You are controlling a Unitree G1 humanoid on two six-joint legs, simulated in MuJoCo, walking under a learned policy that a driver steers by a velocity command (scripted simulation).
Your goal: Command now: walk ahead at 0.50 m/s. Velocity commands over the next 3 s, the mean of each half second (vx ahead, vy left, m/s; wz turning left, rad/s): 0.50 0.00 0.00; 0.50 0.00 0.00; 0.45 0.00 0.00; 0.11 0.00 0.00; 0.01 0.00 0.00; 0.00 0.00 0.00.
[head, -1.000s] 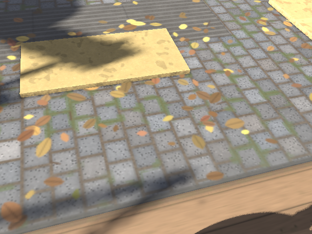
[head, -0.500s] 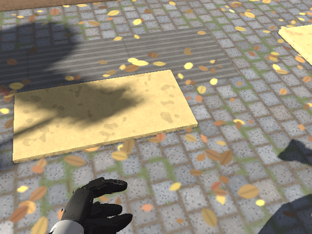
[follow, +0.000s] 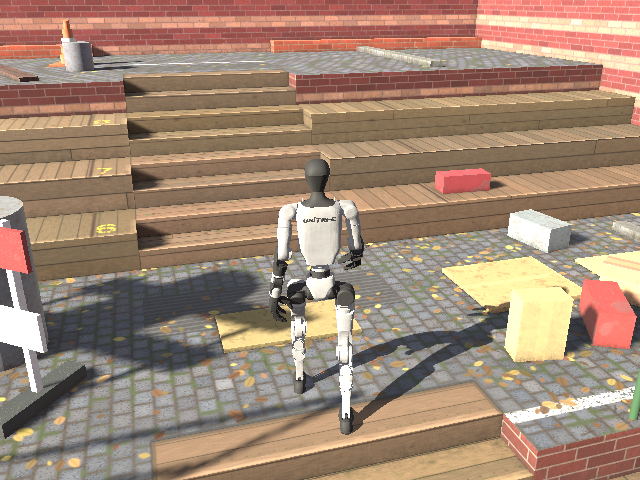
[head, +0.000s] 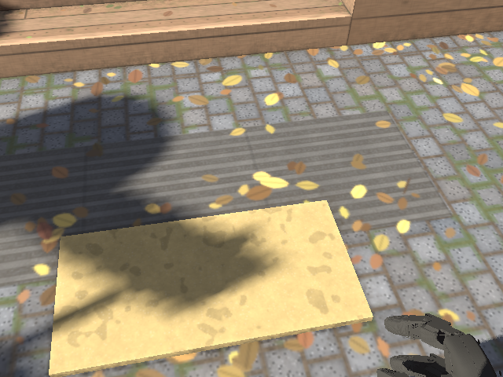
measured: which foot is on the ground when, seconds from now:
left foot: down 0.00-0.58, up 0.60-1.00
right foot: down 0.00-0.02, up 0.04-0.54, down 0.56-1.00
